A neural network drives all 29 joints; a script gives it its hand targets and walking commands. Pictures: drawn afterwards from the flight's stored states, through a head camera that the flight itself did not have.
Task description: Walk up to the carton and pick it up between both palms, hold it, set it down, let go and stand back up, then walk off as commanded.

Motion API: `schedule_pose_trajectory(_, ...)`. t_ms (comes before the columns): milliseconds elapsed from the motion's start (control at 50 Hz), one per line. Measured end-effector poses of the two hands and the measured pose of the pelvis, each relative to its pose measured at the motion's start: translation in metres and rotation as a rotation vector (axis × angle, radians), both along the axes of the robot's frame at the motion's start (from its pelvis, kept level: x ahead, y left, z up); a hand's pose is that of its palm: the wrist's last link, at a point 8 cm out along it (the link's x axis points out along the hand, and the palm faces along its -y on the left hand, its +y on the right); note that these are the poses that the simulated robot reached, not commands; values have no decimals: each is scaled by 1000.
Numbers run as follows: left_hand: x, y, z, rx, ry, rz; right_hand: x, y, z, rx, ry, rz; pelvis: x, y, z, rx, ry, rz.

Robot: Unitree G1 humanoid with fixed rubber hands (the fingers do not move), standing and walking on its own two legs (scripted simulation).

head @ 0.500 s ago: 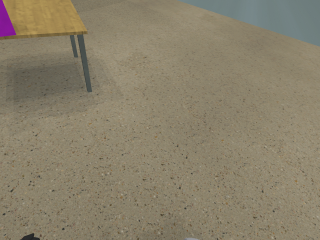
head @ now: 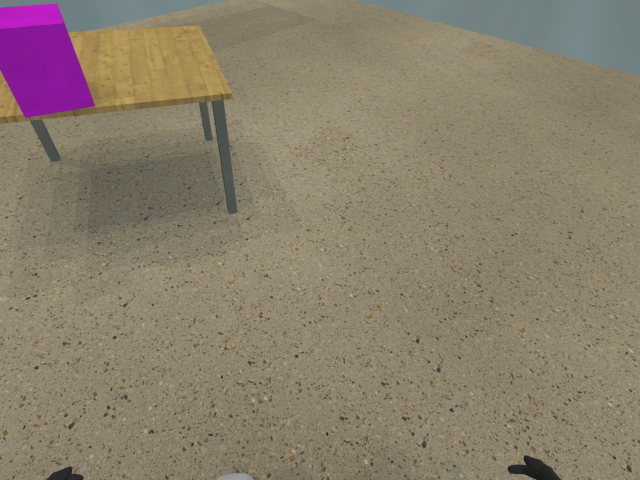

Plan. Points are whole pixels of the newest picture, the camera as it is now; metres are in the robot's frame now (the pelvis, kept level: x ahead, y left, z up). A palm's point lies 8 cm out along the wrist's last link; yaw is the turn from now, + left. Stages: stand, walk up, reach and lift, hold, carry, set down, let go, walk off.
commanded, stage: walk up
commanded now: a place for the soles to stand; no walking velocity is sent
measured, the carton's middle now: (41, 60) +1.33 +0.83 -0.03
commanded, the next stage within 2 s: none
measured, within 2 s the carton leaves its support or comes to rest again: neither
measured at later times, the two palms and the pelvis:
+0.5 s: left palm (19, 390) +0.28 +0.39 -0.06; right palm (473, 412) +0.25 -0.23 -0.07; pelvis +0.18 +0.07 +0.01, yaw +6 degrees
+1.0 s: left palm out of the picture +0.37 +0.50 -0.06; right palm (386, 299) +0.43 -0.13 -0.06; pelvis +0.31 +0.16 +0.00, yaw +12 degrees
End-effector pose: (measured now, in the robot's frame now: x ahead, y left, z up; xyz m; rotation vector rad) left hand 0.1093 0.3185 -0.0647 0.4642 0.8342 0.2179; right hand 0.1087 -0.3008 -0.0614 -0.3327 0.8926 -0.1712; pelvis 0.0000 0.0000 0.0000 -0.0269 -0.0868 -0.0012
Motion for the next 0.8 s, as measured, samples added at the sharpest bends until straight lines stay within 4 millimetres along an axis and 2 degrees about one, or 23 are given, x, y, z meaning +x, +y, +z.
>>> schedule_pose_trajectory(60, 22, 26, -5, -12, -17, 12, 46, 27, 5, -4, -42, 37, 26, 23, -4, -16, 21, 19)
schedule_pose_trajectory(100, 40, 48, -15, -17, -27, 14, 68, 45, 1, -18, -59, 46, 45, 41, -14, -30, 32, 32)
schedule_pose_trajectory(140, 60, 63, -24, -26, -32, 4, 79, 59, -6, -29, -61, 45, 61, 57, -22, -24, 11, 54)
schedule_pose_trajectory(180, 79, 69, -21, -46, -49, 10, 82, 69, -7, -35, -18, 51, 77, 66, -18, -16, 15, 77)
schedule_pose_trajectory(240, 101, 76, -7, -61, -53, 16, 83, 74, 5, -55, 42, 41, 97, 74, -3, -9, 23, 92)
schedule_pose_trajectory(320, 118, 84, 4, -56, -19, 24, 90, 78, 10, -56, 106, 39, 120, 80, 10, 5, 28, 106)
schedule_pose_trajectory(420, 147, 83, 10, -44, 1, 21, 111, 77, 5, -40, 143, 35, 150, 79, 12, 23, 37, 110)
schedule_pose_trajectory(500, 171, 76, 7, -23, 15, 21, 137, 71, -10, -19, 152, 37, 175, 70, 5, 43, 52, 111)
schedule_pose_trajectory(540, 179, 73, 3, -15, 10, 32, 154, 70, -21, -6, 141, 48, 187, 67, -3, 41, 35, 117)
schedule_pose_trajectory(600, 178, 76, 7, -6, 7, 71, 191, 77, -19, 8, 95, 74, 204, 69, 0, 43, 19, 119)
schedule_pose_trajectory(720, 171, 105, 12, 25, 39, 132, 271, 106, -10, 21, -13, 140, 232, 89, 0, 33, -2, 131)
schedule_pose_trajectory(800, 185, 134, 5, 26, 36, 149, 309, 135, -5, 17, -36, 179, 253, 112, -4, 2, 8, 154)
